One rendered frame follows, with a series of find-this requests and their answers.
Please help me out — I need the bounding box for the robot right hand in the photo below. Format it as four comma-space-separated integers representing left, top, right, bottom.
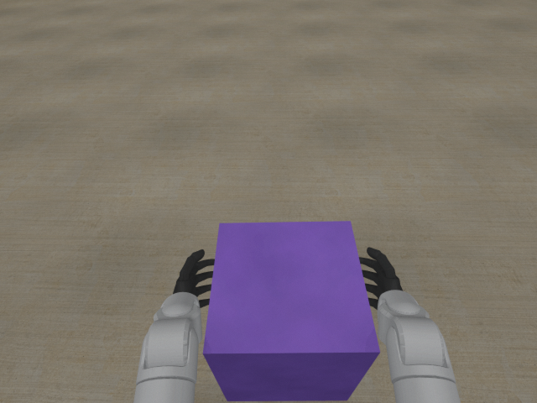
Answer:
359, 247, 402, 310

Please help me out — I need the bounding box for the robot left hand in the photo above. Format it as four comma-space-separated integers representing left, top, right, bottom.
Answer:
173, 249, 215, 308

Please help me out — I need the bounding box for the carton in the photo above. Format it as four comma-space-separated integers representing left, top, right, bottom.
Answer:
203, 221, 380, 401

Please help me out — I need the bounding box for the robot left forearm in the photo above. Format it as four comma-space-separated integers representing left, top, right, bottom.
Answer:
133, 292, 202, 403

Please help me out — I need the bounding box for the robot right forearm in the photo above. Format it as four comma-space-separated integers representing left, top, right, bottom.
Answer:
378, 290, 461, 403

